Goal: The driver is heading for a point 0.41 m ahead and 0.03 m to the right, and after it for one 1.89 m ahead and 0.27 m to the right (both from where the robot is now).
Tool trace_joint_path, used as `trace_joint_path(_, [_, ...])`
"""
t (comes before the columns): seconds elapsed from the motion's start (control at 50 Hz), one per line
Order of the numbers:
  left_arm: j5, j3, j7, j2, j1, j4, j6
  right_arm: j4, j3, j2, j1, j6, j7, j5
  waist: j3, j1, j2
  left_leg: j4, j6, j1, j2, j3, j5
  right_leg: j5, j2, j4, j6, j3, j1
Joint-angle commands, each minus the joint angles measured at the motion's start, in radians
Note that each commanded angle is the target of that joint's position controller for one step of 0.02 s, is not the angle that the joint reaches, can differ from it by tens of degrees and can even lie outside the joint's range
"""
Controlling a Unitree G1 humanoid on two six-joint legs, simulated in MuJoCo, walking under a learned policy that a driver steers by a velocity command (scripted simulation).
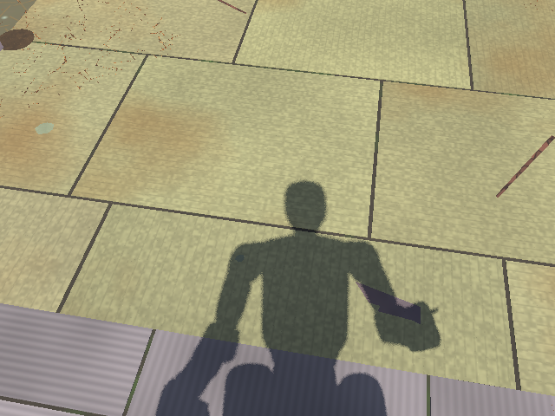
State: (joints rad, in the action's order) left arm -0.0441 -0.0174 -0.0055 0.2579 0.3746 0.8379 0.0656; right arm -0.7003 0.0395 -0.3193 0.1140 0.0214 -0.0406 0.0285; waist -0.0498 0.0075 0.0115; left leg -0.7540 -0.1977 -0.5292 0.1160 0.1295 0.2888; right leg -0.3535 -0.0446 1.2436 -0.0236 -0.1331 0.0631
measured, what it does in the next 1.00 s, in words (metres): climbs, turning right: right foot 0.12 m higher, then left foot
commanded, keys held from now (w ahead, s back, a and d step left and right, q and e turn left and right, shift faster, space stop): w+q+shift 0.12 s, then w+e+shift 0.88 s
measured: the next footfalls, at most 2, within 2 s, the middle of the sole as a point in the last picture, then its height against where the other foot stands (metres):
right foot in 0.38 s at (329, 359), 0.12 m higher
left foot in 0.78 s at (267, 204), level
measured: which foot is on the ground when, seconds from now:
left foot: down 0.00-0.38, up 0.40-0.76, down 0.78-1.00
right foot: up 0.00-0.36, down 0.38-0.78, up 0.80-1.00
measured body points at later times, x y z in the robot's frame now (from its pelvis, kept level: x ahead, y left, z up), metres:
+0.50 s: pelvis +0.48 -0.04 +0.11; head +0.47 -0.03 +0.56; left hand +0.48 +0.23 -0.02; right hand +0.67 -0.27 +0.04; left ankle +0.36 +0.07 -0.40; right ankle +0.50 -0.08 -0.57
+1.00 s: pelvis +0.96 -0.06 +0.16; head +0.99 -0.07 +0.61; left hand +1.25 +0.14 +0.08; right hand +0.88 -0.35 +0.05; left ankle +0.93 +0.07 -0.57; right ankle +0.93 -0.15 -0.47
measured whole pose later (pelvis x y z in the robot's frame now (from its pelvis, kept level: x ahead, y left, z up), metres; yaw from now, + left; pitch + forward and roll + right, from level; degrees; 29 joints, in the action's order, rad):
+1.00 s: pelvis +0.96 -0.06 +0.16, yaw -23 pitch +3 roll +3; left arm -0.04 -0.07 0.05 0.37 0.14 0.67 0.00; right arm -0.79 0.06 -0.33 0.40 0.11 0.01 0.03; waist 0.02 -0.04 -0.06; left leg -0.40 0.00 -0.11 0.00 0.17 0.34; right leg -0.26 -0.04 1.30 0.09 -0.01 0.69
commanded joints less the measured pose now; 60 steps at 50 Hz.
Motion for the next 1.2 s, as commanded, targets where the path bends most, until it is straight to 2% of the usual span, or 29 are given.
trace_joint_path(0.02, [-0.007, -0.006, 0.000, 0.150, -0.158, -0.249, 0.067, -0.025, 0.095, -0.261, 0.323, -0.031, 0.045, 0.003, 0.245, -0.119, 0.006, 0.509, -0.267, 0.872, -0.371, -0.905, 0.109, -0.025, 0.029, 0.517, 0.013, 0.218, 0.900])
trace_joint_path(0.08, [-0.047, 0.021, 0.005, 0.078, -0.183, -0.264, 0.030, -0.044, 0.052, -0.139, 0.271, 0.009, 0.056, -0.018, 0.029, 0.009, -0.110, 0.508, -0.175, 0.421, -0.251, -0.691, -0.003, -0.002, -0.051, 0.463, -0.005, 0.196, 0.843])
trace_joint_path(0.14, [-0.039, 0.063, 0.002, -0.039, -0.313, -0.359, -0.026, -0.081, 0.032, -0.126, 0.311, 0.060, 0.053, -0.007, -0.030, 0.027, -0.039, 0.532, -0.171, 0.207, -0.219, -0.615, -0.054, -0.107, -0.052, 0.670, -0.017, 0.114, 1.024])
trace_joint_path(0.2, [-0.022, 0.089, -0.025, -0.091, -0.497, -0.474, -0.029, -0.131, 0.014, -0.090, 0.333, 0.088, 0.047, 0.003, -0.091, 0.018, -0.032, 0.598, -0.074, 0.136, -0.210, -0.511, -0.033, -0.185, -0.080, 0.619, 0.048, 0.126, 1.152])
trace_joint_path(0.26, [0.003, 0.070, -0.001, -0.019, -0.401, -0.437, -0.037, -0.123, 0.006, -0.078, 0.307, 0.086, 0.048, -0.021, -0.005, 0.027, -0.066, 0.729, -0.021, 0.131, -0.163, -0.254, -0.648, 0.068, -0.060, 0.151, 0.097, -0.006, 0.670])
trace_joint_path(0.3, [0.030, 0.051, 0.003, 0.001, -0.282, -0.378, -0.052, -0.111, 0.031, -0.181, 0.326, 0.095, 0.047, -0.055, 0.199, 0.061, 0.042, 0.582, -0.007, 0.280, -0.204, -0.176, -1.399, 0.092, 0.056, -0.004, 0.132, -0.085, 0.320])
trace_joint_path(0.34, [0.049, 0.004, -0.001, 0.079, -0.005, -0.290, -0.063, -0.105, 0.056, -0.216, 0.276, 0.091, 0.051, -0.018, 0.300, 0.187, 0.181, 0.213, 0.042, 0.521, -0.303, -0.170, -1.853, -0.038, 0.109, -0.091, 0.170, -0.053, 0.262])
trace_joint_path(0.36, [0.045, -0.026, 0.006, 0.150, 0.127, -0.245, -0.051, -0.089, 0.071, -0.215, 0.203, 0.085, 0.049, -0.012, 0.308, 0.274, 0.162, -0.121, 0.062, 0.543, -0.270, -0.141, -1.778, -0.078, 0.146, -0.282, 0.220, 0.005, 0.190])
trace_joint_path(0.38, [0.033, -0.064, 0.019, 0.243, 0.223, -0.182, -0.038, -0.051, 0.059, -0.139, 0.113, 0.093, 0.051, -0.006, 0.260, 0.324, -0.041, -0.637, 0.084, 0.346, -0.118, -0.137, -1.007, -0.136, 0.109, -0.514, 0.279, 0.281, 0.074])
trace_joint_path(0.4, [0.044, -0.071, 0.009, 0.255, 0.090, -0.128, -0.053, 0.045, 0.016, 0.041, 0.267, 0.106, 0.014, 0.024, 0.302, 0.055, -0.493, -1.016, 0.163, -0.135, 0.095, -0.198, -0.050, -0.118, -0.103, -0.863, 0.411, 1.054, -0.103])
trace_joint_path(0.42, [0.043, -0.066, 0.008, 0.177, -0.045, -0.189, -0.051, 0.079, -0.003, 0.022, 0.274, 0.118, 0.007, 0.053, 0.257, 0.010, -0.243, -1.129, 0.125, -0.291, 0.010, -0.277, -0.078, -0.420, -0.155, -0.987, 0.427, 1.234, -0.081])
trace_joint_path(0.46, [0.029, -0.035, 0.009, 0.039, -0.002, -0.093, -0.028, 0.149, -0.029, 0.070, 0.094, 0.122, 0.006, 0.049, 0.019, -0.024, 0.070, -1.173, 0.108, -0.389, -0.063, -0.263, -0.045, -0.394, -0.126, -0.968, 0.364, 0.999, 0.182])
trace_joint_path(0.48, [0.018, -0.035, 0.009, 0.031, 0.048, -0.034, -0.009, 0.203, -0.063, 0.145, 0.010, 0.100, 0.020, 0.062, -0.021, -0.037, 0.090, -1.185, 0.097, -0.430, -0.102, -0.253, 0.016, -0.237, -0.063, -0.914, 0.327, 0.794, 0.283])
trace_joint_path(0.54, [0.028, -0.030, 0.019, 0.063, -0.025, -0.056, 0.029, 0.211, -0.067, 0.056, 0.020, 0.042, 0.032, 0.028, -0.096, -0.106, 0.100, -0.710, 0.137, -0.278, -0.177, -0.175, 0.073, -0.096, 0.075, -0.993, 0.286, 0.472, 0.524])
trace_joint_path(0.58, [0.036, -0.043, 0.009, 0.105, 0.041, -0.050, 0.040, 0.265, -0.068, 0.013, -0.104, 0.049, 0.022, 0.023, -0.100, -0.035, 0.047, -0.390, 0.184, -0.169, -0.188, -0.093, -0.058, 0.163, 0.092, -1.113, 0.306, 0.449, 0.503])
trace_joint_path(0.68, [0.060, -0.084, 0.001, 0.184, 0.141, -0.016, 0.025, 0.264, -0.087, 0.059, -0.234, 0.071, 0.007, -0.001, 0.033, 0.085, -0.053, 0.161, 0.200, 0.022, -0.088, -0.059, -0.377, 0.764, 0.055, -1.066, 0.236, 0.442, 0.094])
trace_joint_path(0.74, [0.047, -0.099, -0.001, 0.232, 0.125, -0.019, 0.035, 0.215, -0.042, -0.042, -0.076, 0.085, 0.037, -0.006, 0.207, 0.003, -0.115, 0.257, 0.165, 0.312, -0.037, -0.096, -0.284, 1.105, 0.029, -0.741, 0.172, 0.468, -0.037])
trace_joint_path(0.76, [0.045, -0.109, 0.004, 0.268, 0.045, -0.046, 0.039, 0.168, -0.019, -0.087, 0.105, 0.092, 0.054, -0.012, 0.295, -0.106, -0.121, 0.280, 0.150, 0.508, -0.094, -0.143, -0.268, 1.040, 0.036, -0.539, 0.154, 0.467, 0.022])
trace_joint_path(0.78, [0.035, -0.102, 0.010, 0.223, -0.020, -0.083, 0.049, 0.118, 0.014, -0.147, 0.322, 0.091, 0.078, 0.001, 0.398, -0.201, -0.084, 0.215, 0.128, 0.763, -0.209, -0.215, -0.089, 0.808, 0.064, -0.300, 0.155, 0.445, 0.181])
trace_joint_path(0.8, [0.043, -0.059, 0.010, 0.046, 0.027, -0.114, 0.051, 0.096, 0.032, -0.192, 0.399, 0.089, 0.091, 0.048, 0.454, -0.155, 0.157, 0.203, 0.084, 1.016, -0.493, -0.524, 0.073, -0.050, 0.139, -0.008, 0.153, 0.336, 0.483])
trace_joint_path(0.82, [0.084, -0.044, 0.004, 0.084, 0.093, -0.165, 0.034, 0.108, 0.045, -0.217, 0.313, 0.086, 0.074, 0.054, 0.576, -0.096, 0.346, 0.355, -0.029, 1.064, -0.615, -0.961, 0.188, -0.105, 0.148, 0.211, 0.135, 0.268, 0.662])
trace_joint_path(0.84, [0.054, -0.056, -0.005, 0.142, 0.003, -0.130, 0.013, 0.128, 0.030, -0.089, 0.220, 0.081, 0.066, 0.042, 0.404, -0.103, 0.135, 0.412, -0.010, 0.908, -0.540, -0.826, 0.288, 0.030, 0.061, 0.201, 0.141, 0.245, 0.726])
trace_joint_path(0.88, [0.023, -0.059, 0.017, 0.138, -0.130, -0.149, -0.011, 0.077, 0.010, -0.015, 0.209, 0.089, 0.058, 0.034, 0.175, -0.091, -0.035, 0.456, 0.034, 0.659, -0.467, -0.568, 0.051, 0.082, 0.016, 0.142, 0.128, 0.227, 0.718])
trace_joint_path(0.96, [0.007, -0.027, 0.059, 0.043, -0.229, -0.241, -0.061, -0.048, 0.004, 0.014, 0.309, 0.110, 0.046, -0.005, 0.036, -0.028, 0.064, 0.510, 0.106, 0.528, -0.408, -0.254, -0.310, 0.054, -0.059, 0.100, 0.119, 0.200, 0.807])
trace_joint_path(1.06, [0.004, 0.003, 0.098, 0.051, -0.383, -0.329, -0.061, -0.080, 0.003, -0.034, 0.238, 0.126, 0.043, -0.002, -0.070, 0.022, 0.038, 0.651, 0.158, 0.322, -0.295, 0.060, -0.498, 0.345, -0.023, -0.290, 0.123, 0.089, 0.617])
trace_joint_path(1.1, [0.012, 0.019, 0.100, 0.026, -0.403, -0.322, -0.045, -0.115, 0.003, -0.075, 0.320, 0.130, 0.035, -0.001, -0.102, 0.009, 0.029, 0.688, 0.138, 0.297, -0.320, 0.077, -0.813, 0.387, 0.050, -0.442, 0.158, 0.022, 0.438])
trace_joint_path(1.14, [0.002, 0.004, 0.084, 0.085, -0.355, -0.286, -0.031, -0.140, 0.019, -0.160, 0.356, 0.111, 0.047, -0.012, -0.051, 0.055, 0.070, 0.569, 0.108, 0.425, -0.344, 0.075, -1.202, 0.287, 0.143, -0.511, 0.183, -0.026, 0.311])
trace_joint_path(1.18, [-0.015, -0.033, 0.056, 0.160, -0.039, -0.187, -0.024, -0.153, 0.025, -0.221, 0.330, 0.081, 0.064, -0.015, 0.134, 0.234, 0.102, 0.128, 0.087, 0.399, -0.363, 0.046, -1.305, 0.227, 0.158, -0.595, 0.226, 0.048, -0.083])
trace_joint_path(1.2, [-0.029, -0.062, 0.032, 0.228, 0.118, -0.135, -0.026, -0.143, 0.023, -0.204, 0.316, 0.077, 0.062, -0.017, 0.222, 0.298, 0.098, -0.205, 0.095, 0.243, -0.300, 0.022, -0.999, 0.168, 0.062, -0.628, 0.236, 0.152, -0.324])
